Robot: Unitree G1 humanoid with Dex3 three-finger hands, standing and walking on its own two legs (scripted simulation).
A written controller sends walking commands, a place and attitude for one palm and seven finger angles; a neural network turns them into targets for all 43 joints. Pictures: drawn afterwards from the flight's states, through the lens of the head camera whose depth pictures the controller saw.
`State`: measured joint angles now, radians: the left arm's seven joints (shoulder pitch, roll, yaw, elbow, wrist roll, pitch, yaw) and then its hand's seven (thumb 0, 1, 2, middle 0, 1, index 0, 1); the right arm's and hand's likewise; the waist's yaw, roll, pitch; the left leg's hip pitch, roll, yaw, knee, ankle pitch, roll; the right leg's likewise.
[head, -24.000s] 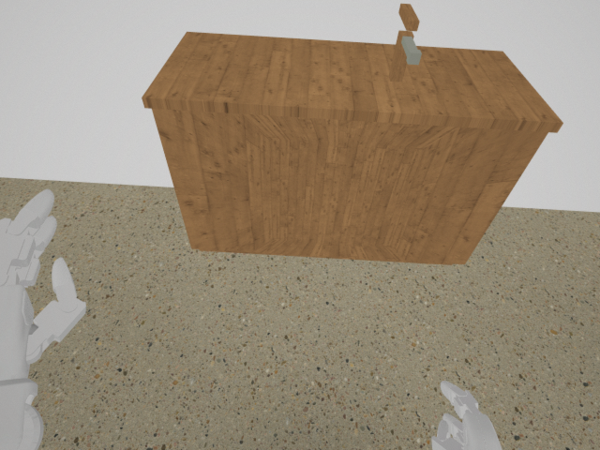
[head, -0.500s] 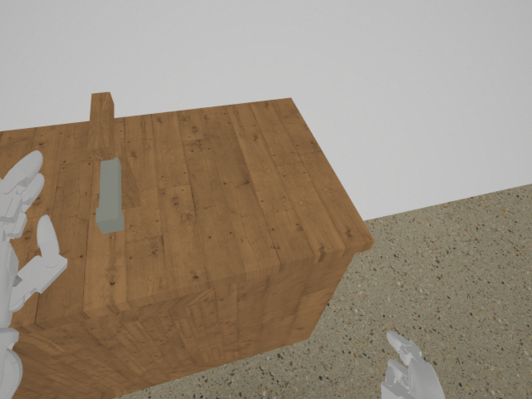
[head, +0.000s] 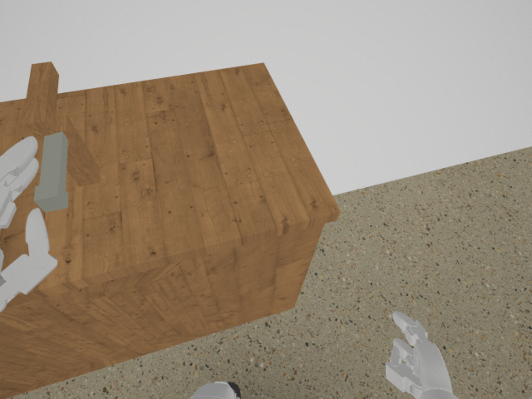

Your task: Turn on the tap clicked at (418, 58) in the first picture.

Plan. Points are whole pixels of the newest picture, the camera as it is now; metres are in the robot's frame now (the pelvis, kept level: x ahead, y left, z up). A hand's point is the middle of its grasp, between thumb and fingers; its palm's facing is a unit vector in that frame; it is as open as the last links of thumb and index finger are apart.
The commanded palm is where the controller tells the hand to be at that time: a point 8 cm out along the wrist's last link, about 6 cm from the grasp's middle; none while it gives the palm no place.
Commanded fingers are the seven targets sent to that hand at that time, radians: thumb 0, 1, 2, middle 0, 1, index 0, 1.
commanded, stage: come to a stop and stand still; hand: left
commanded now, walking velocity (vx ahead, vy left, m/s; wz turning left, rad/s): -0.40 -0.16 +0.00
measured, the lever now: (51, 197) +0.33 +0.32 +0.10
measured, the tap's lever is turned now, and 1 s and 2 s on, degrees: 0 0 0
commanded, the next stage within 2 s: look again from close up in 1.12 s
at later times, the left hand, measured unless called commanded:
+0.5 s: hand out of the picture +0.16 +0.27 +0.17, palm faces +0.41 -0.84 -0.36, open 7.4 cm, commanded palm +0.11 +0.30 +0.18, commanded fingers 0.00 0.90 0.90 -0.20 -0.30 -0.20 -0.30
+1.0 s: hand out of the picture +0.19 +0.29 +0.17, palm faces +0.37 -0.83 -0.42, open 7.4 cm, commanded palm +0.13 +0.33 +0.18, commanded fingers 0.00 0.90 0.90 -0.20 -0.30 -0.20 -0.30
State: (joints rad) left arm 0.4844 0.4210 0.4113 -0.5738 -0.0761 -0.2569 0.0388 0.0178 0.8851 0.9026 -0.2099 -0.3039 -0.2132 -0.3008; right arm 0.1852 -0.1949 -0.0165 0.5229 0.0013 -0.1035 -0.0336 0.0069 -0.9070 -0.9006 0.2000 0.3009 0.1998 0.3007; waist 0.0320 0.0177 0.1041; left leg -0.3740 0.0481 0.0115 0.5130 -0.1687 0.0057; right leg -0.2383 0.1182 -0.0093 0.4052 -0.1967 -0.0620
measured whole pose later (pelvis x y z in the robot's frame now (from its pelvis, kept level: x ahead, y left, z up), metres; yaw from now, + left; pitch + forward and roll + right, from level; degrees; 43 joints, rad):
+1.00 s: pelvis -0.01 +0.04 +0.00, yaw +3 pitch +0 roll -2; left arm 0.48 0.41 0.38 -0.55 -0.06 -0.21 0.10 0.02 0.89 0.90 -0.21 -0.30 -0.21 -0.30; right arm 0.21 -0.20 -0.01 0.56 0.02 -0.07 -0.01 0.01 -0.91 -0.90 0.20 0.30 0.20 0.30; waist 0.00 0.00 0.08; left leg -0.20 -0.08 0.00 0.51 -0.31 0.06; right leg -0.23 0.04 -0.04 0.42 -0.20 -0.01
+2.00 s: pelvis -0.08 +0.03 +0.00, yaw +1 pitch -2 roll -2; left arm 0.38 0.36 0.35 -0.37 -0.03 -0.25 0.10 0.02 0.88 0.90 -0.21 -0.30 -0.21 -0.30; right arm 0.27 -0.19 0.01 0.59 0.01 -0.14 -0.03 0.01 -0.91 -0.90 0.20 0.30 0.20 0.30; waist 0.01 -0.04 0.01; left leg -0.26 -0.06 0.05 0.54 -0.25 0.11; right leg -0.29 0.02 -0.01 0.67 -0.35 -0.02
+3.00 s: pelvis -0.06 +0.01 +0.00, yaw +0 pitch +1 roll -2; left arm 0.44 0.39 0.40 -0.53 -0.06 -0.22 0.11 0.02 0.89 0.90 -0.21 -0.30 -0.21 -0.30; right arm 0.17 -0.24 0.01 0.57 0.00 -0.10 -0.02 0.01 -0.91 -0.90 0.20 0.30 0.20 0.30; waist 0.01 0.01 0.07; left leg -0.28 -0.02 0.05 0.49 -0.24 0.06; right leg -0.18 0.06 0.02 0.41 -0.25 -0.02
